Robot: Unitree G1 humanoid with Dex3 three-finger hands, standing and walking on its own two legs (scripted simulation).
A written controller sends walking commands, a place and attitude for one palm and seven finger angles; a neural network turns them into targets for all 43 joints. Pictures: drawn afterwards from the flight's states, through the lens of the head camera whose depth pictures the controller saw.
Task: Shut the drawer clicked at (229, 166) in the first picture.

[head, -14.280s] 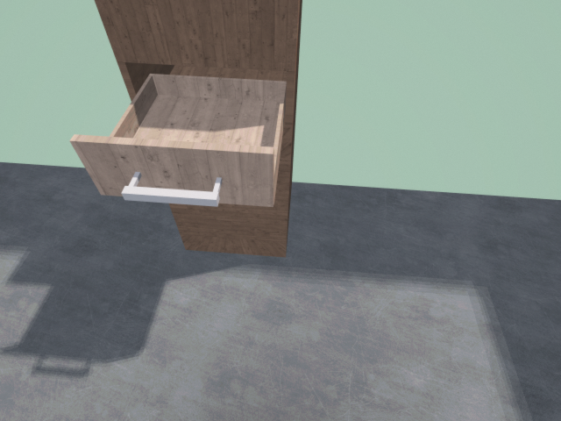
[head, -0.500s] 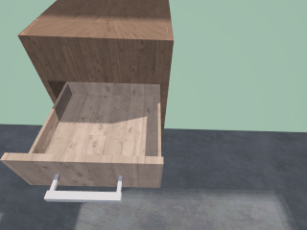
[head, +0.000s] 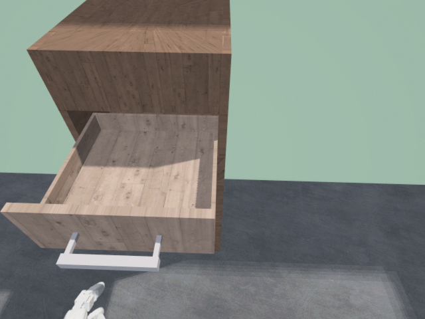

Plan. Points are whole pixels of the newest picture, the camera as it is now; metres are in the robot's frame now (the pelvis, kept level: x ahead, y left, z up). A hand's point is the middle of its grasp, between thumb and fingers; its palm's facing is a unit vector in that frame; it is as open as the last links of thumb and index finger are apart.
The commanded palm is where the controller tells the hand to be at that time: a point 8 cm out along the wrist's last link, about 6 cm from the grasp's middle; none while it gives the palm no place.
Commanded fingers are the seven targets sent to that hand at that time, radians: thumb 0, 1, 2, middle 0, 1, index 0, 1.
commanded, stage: raise the hand and make a fist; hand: left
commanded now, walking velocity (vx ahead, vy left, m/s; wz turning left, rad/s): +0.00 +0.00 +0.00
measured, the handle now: (112, 251) +0.24 +0.21 -0.01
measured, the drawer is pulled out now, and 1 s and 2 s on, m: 0.30 0.29 0.29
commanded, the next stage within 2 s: bring the fist close to the handle in 1.76 s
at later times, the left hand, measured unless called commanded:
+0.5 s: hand out of the picture +0.11 +0.15 -0.01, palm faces +0.01 -1.00 -0.06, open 4.8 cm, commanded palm +0.08 +0.22 +0.00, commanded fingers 0.00 0.90 0.90 -0.86 -1.01 -0.86 -1.01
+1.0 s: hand out of the picture +0.10 +0.18 +0.05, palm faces +0.07 -0.99 -0.07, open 3.1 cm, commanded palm +0.05 +0.23 +0.06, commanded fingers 0.00 0.90 0.90 -1.36 -1.56 -1.36 -1.56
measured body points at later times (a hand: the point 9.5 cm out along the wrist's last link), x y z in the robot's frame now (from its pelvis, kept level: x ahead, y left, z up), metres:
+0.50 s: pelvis -0.05 -0.04 -0.07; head -0.03 -0.05 +0.38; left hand +0.11 +0.21 +0.00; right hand +0.17 -0.24 -0.12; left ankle +0.00 +0.10 -0.73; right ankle -0.03 -0.11 -0.73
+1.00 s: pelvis -0.03 -0.01 -0.04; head -0.03 -0.01 +0.41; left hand +0.09 +0.23 +0.05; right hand +0.18 -0.24 -0.08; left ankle +0.00 +0.10 -0.73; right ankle -0.03 -0.11 -0.73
